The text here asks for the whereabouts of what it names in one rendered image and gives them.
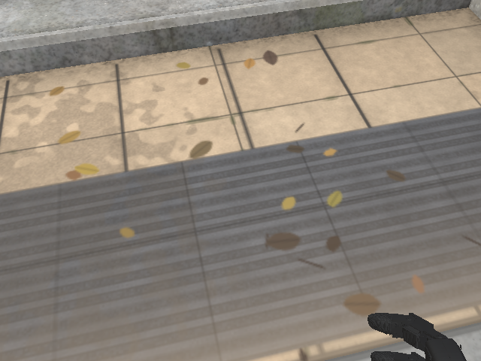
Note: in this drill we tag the robot right hand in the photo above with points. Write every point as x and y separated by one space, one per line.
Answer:
417 332

